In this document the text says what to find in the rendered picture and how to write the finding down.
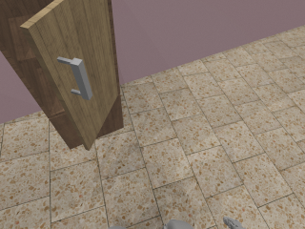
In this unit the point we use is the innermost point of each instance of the cupboard door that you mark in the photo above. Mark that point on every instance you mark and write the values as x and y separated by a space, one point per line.
77 29

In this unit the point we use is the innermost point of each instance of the handle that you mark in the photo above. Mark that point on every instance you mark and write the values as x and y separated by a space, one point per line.
80 75

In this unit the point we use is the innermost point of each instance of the right robot hand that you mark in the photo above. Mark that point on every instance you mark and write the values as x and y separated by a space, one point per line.
233 223

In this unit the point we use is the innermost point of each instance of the robot right thigh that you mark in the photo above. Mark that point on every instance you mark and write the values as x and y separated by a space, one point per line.
177 224

